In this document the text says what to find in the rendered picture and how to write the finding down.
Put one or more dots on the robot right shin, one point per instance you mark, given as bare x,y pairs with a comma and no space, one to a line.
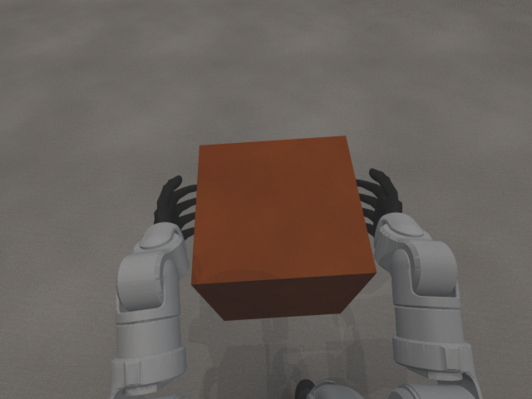
322,383

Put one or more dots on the robot right hand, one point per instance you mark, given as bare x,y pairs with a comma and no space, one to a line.
387,198

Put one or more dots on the robot left forearm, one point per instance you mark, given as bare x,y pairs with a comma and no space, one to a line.
149,350

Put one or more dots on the robot left hand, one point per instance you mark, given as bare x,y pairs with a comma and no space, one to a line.
168,210

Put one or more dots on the carton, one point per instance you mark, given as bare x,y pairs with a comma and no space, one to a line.
279,229

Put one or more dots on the robot right forearm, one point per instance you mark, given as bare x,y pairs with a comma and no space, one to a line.
429,340

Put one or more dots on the robot right foot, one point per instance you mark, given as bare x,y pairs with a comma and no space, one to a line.
303,389

